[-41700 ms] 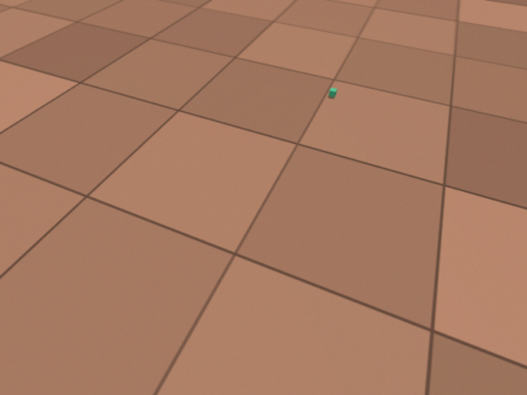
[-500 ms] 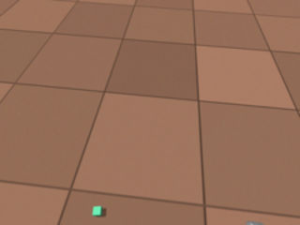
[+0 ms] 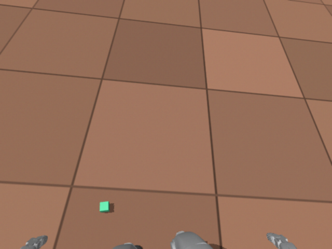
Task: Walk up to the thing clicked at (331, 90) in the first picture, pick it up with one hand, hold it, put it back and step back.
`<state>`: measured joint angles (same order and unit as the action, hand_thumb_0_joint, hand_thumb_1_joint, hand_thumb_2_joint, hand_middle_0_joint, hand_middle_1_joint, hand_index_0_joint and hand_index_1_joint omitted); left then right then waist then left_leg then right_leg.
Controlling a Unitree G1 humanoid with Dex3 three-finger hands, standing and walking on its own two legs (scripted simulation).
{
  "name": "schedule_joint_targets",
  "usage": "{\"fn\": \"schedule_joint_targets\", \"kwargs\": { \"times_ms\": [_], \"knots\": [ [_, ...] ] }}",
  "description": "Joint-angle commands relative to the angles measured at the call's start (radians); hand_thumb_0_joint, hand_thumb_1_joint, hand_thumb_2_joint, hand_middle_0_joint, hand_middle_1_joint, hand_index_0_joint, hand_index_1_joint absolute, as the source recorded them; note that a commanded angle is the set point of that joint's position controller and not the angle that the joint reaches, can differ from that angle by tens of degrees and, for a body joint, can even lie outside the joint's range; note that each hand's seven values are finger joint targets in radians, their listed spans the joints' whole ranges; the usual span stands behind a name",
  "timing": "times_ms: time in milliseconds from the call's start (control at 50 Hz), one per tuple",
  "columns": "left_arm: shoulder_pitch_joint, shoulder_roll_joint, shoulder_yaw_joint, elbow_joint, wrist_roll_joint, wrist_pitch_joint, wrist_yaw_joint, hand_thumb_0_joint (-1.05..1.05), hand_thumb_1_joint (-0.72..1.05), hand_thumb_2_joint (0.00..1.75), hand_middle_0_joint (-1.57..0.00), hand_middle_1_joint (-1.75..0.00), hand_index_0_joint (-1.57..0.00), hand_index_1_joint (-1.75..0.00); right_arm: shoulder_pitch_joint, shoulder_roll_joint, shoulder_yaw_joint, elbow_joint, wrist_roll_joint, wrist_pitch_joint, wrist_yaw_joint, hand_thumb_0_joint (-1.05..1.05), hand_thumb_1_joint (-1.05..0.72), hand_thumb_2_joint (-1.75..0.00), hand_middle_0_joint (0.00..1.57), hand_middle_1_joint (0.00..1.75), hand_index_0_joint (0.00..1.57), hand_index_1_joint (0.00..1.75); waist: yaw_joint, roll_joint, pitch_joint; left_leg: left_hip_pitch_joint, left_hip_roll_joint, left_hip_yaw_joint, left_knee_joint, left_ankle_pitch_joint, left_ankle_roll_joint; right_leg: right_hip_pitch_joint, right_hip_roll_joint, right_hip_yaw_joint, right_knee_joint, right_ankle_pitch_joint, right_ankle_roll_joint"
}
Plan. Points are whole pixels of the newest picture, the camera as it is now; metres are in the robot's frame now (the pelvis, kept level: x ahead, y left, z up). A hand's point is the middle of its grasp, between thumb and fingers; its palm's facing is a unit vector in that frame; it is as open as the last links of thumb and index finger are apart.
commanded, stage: step back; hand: left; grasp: from above
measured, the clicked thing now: (104, 206) +0.36 +0.25 -0.75
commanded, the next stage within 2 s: none
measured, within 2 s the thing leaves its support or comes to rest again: neither
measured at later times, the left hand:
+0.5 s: hand out of the picture -0.01 +0.24 -0.14, palm faces +0.00 -0.92 -0.39, open 7.4 cm
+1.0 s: hand out of the picture -0.24 +0.22 -0.16, palm faces -0.06 -0.91 -0.41, open 7.4 cm
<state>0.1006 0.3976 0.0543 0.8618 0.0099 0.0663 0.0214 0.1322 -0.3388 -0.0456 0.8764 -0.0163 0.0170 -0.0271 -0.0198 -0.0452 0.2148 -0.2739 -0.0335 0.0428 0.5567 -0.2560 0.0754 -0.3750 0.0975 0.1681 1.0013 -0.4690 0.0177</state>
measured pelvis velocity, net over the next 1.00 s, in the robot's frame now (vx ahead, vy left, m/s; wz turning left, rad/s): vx -0.33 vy -0.06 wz -0.05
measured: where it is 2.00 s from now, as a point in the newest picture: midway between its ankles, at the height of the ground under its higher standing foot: outside the picture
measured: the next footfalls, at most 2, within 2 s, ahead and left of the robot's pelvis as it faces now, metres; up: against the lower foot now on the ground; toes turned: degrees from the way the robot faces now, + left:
right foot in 0.16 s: -0.02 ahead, -0.13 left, +0.00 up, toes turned +2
left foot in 0.54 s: -0.14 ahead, +0.09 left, +0.00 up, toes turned +0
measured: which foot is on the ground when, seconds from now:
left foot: down 0.00-0.20, up 0.22-0.52, down 0.54-1.00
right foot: up 0.00-0.14, down 0.16-0.56, up 0.58-0.96, down 0.98-1.00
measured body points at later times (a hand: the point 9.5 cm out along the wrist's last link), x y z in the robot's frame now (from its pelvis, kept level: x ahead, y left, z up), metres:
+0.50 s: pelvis -0.14 -0.02 -0.01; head -0.08 -0.02 +0.44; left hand -0.01 +0.29 -0.11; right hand -0.05 -0.35 -0.12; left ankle -0.18 +0.09 -0.71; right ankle -0.06 -0.13 -0.73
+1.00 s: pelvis -0.33 -0.06 -0.02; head -0.27 -0.06 +0.42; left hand -0.23 +0.27 -0.14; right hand -0.19 -0.38 -0.12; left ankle -0.18 +0.09 -0.73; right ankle -0.35 -0.18 -0.74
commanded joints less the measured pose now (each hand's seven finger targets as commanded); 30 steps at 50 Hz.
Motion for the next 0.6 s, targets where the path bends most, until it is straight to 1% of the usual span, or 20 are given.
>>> {"fn": "schedule_joint_targets", "kwargs": {
  "times_ms": [0, 80, 120, 140, 160, 180, 200, 220, 260, 280, 300, 340, 420, 440, 460, 500, 520, 540, 560, 580],
  "knots": [
    [0.016, 0.165, 0.062, -0.094, 0.011, -0.027, 0.005, 0.0, 0.9, 0.9, -0.2, -0.3, -0.2, -0.3, 0.071, -0.288, -0.079, -0.065, -0.006, -0.016, -0.016, 0.0, -0.9, -0.9, 0.2, 0.3, 0.2, 0.3, -0.035, 0.163, -0.278, 0.297, 0.296, -0.283, -0.065, 0.619, 0.129, -0.047, -0.048, -0.049, -0.155, -0.027, -0.005],
    [0.094, 0.163, 0.069, -0.069, 0.021, -0.03, -0.007, 0.0, 0.9, 0.9, -0.2, -0.3, -0.2, -0.3, 0.009, -0.307, -0.081, -0.088, -0.003, -0.015, -0.006, 0.0, -0.9, -0.9, 0.2, 0.3, 0.2, 0.3, 0.002, 0.164, -0.299, 0.18, 0.31, -0.308, -0.086, 0.375, 0.133, 0.073, -0.068, -0.098, -0.304, 0.027, -0.033],
    [0.17, 0.159, 0.076, -0.036, 0.025, -0.035, -0.012, 0.0, 0.9, 0.9, -0.2, -0.3, -0.2, -0.3, -0.046, -0.31, -0.079, -0.098, 0.003, -0.008, -0.001, 0.0, -0.9, -0.9, 0.2, 0.3, 0.2, 0.3, 0.051, 0.144, -0.308, 0.044, 0.299, -0.286, -0.058, 0.288, 0.093, 0.224, -0.08, -0.113, -0.452, 0.175, -0.061],
    [0.183, 0.17, 0.082, -0.032, 0.028, -0.039, -0.011, 0.0, 0.9, 0.9, -0.2, -0.3, -0.2, -0.3, -0.056, -0.286, -0.07, -0.092, 0.008, -0.005, 0.0, 0.0, -0.9, -0.9, 0.2, 0.3, 0.2, 0.3, 0.06, 0.095, -0.305, -0.011, 0.253, -0.256, -0.019, 0.201, 0.049, 0.26, -0.103, -0.062, -0.518, 0.251, -0.078],
    [0.172, 0.219, 0.094, -0.05, 0.035, -0.045, -0.011, 0.0, 0.9, 0.9, -0.2, -0.3, -0.2, -0.3, -0.049, -0.266, -0.062, -0.096, 0.015, -0.006, 0.003, 0.0, -0.9, -0.9, 0.2, 0.3, 0.2, 0.3, 0.055, -0.041, -0.299, -0.1, 0.146, -0.19, 0.101, 0.089, -0.006, 0.274, -0.213, 0.117, -0.565, 0.352, -0.138],
    [0.121, 0.266, 0.103, -0.076, 0.023, -0.044, -0.015, 0.0, 0.9, 0.9, -0.2, -0.3, -0.2, -0.3, -0.068, -0.222, -0.051, -0.103, 0.017, -0.005, 0.002, 0.0, -0.9, -0.9, 0.2, 0.3, 0.2, 0.3, 0.058, -0.176, -0.22, -0.175, -0.032, -0.088, 0.252, -0.171, -0.066, 0.187, -0.349, 0.283, -0.665, 0.366, -0.248],
    [0.047, 0.312, 0.107, -0.117, 0.031, -0.047, -0.014, 0.0, 0.9, 0.9, -0.2, -0.3, -0.2, -0.3, -0.048, -0.236, -0.061, -0.088, 0.012, 0.005, -0.006, 0.0, -0.9, -0.9, 0.2, 0.3, 0.2, 0.3, 0.062, -0.241, -0.187, -0.122, -0.066, -0.111, 0.498, -0.378, -0.086, 0.023, -0.479, 0.393, -0.706, 0.384, -0.352],
    [0.0, 0.285, 0.103, -0.14, 0.034, -0.05, -0.01, 0.0, 0.9, 0.9, -0.2, -0.3, -0.2, -0.3, -0.007, -0.259, -0.068, -0.071, 0.012, 0.007, -0.004, 0.0, -0.9, -0.9, 0.2, 0.3, 0.2, 0.3, 0.034, -0.208, -0.151, -0.079, -0.039, -0.171, 0.592, -0.365, -0.083, -0.063, -0.485, 0.401, -0.71, 0.401, -0.352],
    [-0.044, 0.211, 0.086, -0.162, 0.023, -0.051, -0.004, 0.0, 0.9, 0.9, -0.2, -0.3, -0.2, -0.3, 0.04, -0.255, -0.059, -0.036, 0.02, 0.009, 0.004, 0.0, -0.9, -0.9, 0.2, 0.3, 0.2, 0.3, 0.011, -0.097, -0.129, -0.109, -0.091, -0.194, 0.624, -0.27, -0.075, -0.013, -0.341, 0.167, -0.674, 0.481, -0.268],
    [-0.065, 0.196, 0.085, -0.165, 0.023, -0.05, 0.0, 0.0, 0.9, 0.9, -0.2, -0.3, -0.2, -0.3, 0.068, -0.243, -0.054, -0.03, 0.021, 0.007, 0.0, 0.0, -0.9, -0.9, 0.2, 0.3, 0.2, 0.3, -0.005, -0.091, -0.144, -0.143, -0.106, -0.189, 0.624, -0.247, -0.079, 0.044, -0.3, 0.099, -0.641, 0.532, -0.228],
    [-0.046, 0.193, 0.086, -0.166, 0.026, -0.049, -0.001, 0.0, 0.9, 0.9, -0.2, -0.3, -0.2, -0.3, 0.073, -0.241, -0.049, -0.029, 0.018, 0.004, -0.004, 0.0, -0.9, -0.9, 0.2, 0.3, 0.2, 0.3, 0.011, -0.081, -0.16, -0.149, -0.111, -0.178, 0.628, -0.241, -0.088, 0.072, -0.277, 0.079, -0.613, 0.548, -0.218],
    [0.018, 0.185, 0.084, -0.169, 0.029, -0.045, -0.001, 0.0, 0.9, 0.9, -0.2, -0.3, -0.2, -0.3, 0.075, -0.241, -0.039, -0.04, 0.02, -0.001, -0.009, 0.0, -0.9, -0.9, 0.2, 0.3, 0.2, 0.3, 0.041, -0.077, -0.199, -0.178, -0.095, -0.157, 0.547, -0.251, -0.099, 0.193, -0.276, 0.075, -0.584, 0.579, -0.232],
    [0.069, 0.191, 0.088, -0.18, 0.033, -0.031, 0.002, 0.0, 0.9, 0.9, -0.2, -0.3, -0.2, -0.3, 0.071, -0.226, -0.037, -0.07, 0.014, -0.011, -0.011, 0.0, -0.9, -0.9, 0.2, 0.3, 0.2, 0.3, 0.063, -0.143, -0.282, -0.169, -0.016, -0.105, 0.227, -0.285, -0.104, 0.386, -0.324, 0.1, -0.534, 0.622, -0.24],
    [0.06, 0.196, 0.087, -0.186, 0.03, -0.028, 0.001, 0.0, 0.9, 0.9, -0.2, -0.3, -0.2, -0.3, 0.092, -0.225, -0.039, -0.065, 0.009, -0.013, -0.01, 0.0, -0.9, -0.9, 0.2, 0.3, 0.2, 0.3, 0.052, -0.16, -0.297, -0.121, 0.014, -0.101, 0.119, -0.254, -0.091, 0.384, -0.326, 0.098, -0.513, 0.619, -0.226],
    [0.042, 0.202, 0.086, -0.19, 0.025, -0.022, 0.0, 0.0, 0.9, 0.9, -0.2, -0.3, -0.2, -0.3, 0.123, -0.223, -0.043, -0.054, 0.004, -0.017, -0.008, 0.0, -0.9, -0.9, 0.2, 0.3, 0.2, 0.3, 0.035, -0.149, -0.313, -0.071, 0.013, -0.085, 0.013, -0.178, -0.083, 0.379, -0.309, 0.073, -0.475, 0.615, -0.205],
    [0.039, 0.21, 0.075, -0.192, 0.013, -0.006, -0.01, 0.0, 0.9, 0.9, -0.2, -0.3, -0.2, -0.3, 0.163, -0.224, -0.057, -0.031, -0.008, -0.02, -0.005, 0.0, -0.9, -0.9, 0.2, 0.3, 0.2, 0.3, 0.013, -0.095, -0.3, 0.09, -0.001, -0.05, -0.19, 0.084, -0.067, 0.233, -0.255, 0.025, -0.419, 0.501, -0.139],
    [0.055, 0.179, 0.068, -0.199, 0.01, 0.0, -0.014, 0.0, 0.9, 0.9, -0.2, -0.3, -0.2, -0.3, 0.148, -0.262, -0.07, -0.04, -0.021, -0.021, -0.004, 0.0, -0.9, -0.9, 0.2, 0.3, 0.2, 0.3, 0.017, -0.002, -0.287, 0.154, 0.096, -0.193, -0.213, 0.06, -0.034, 0.092, -0.197, 0.0, -0.381, 0.319, -0.094],
    [0.065, 0.145, 0.063, -0.207, 0.007, -0.003, -0.016, 0.0, 0.9, 0.9, -0.2, -0.3, -0.2, -0.3, 0.114, -0.361, -0.091, -0.058, -0.035, -0.021, -0.001, 0.0, -0.9, -0.9, 0.2, 0.3, 0.2, 0.3, 0.025, 0.25, -0.271, 0.213, 0.329, -0.5, -0.258, 0.155, 0.054, -0.132, -0.054, -0.105, -0.183, 0.002, -0.041],
    [-0.028, 0.194, 0.088, -0.215, 0.023, -0.007, 0.001, 0.0, 0.9, 0.9, -0.2, -0.3, -0.2, -0.3, 0.074, -0.434, -0.104, -0.081, -0.025, -0.018, 0.003, 0.0, -0.9, -0.9, 0.2, 0.3, 0.2, 0.3, -0.035, 0.286, -0.209, -0.031, 0.469, -0.59, -0.277, 0.174, 0.207, -0.091, -0.018, -0.051, 0.017, -0.171, -0.013],
    [-0.059, 0.218, 0.096, -0.209, 0.031, -0.007, 0.004, 0.0, 0.9, 0.9, -0.2, -0.3, -0.2, -0.3, 0.017, -0.421, -0.105, -0.096, -0.023, -0.029, -0.005, 0.0, -0.9, -0.9, 0.2, 0.3, 0.2, 0.3, -0.028, 0.26, -0.161, -0.14, 0.494, -0.622, -0.289, 0.196, 0.242, -0.037, -0.034, 0.039, 0.19, -0.149, -0.017]
  ]
}}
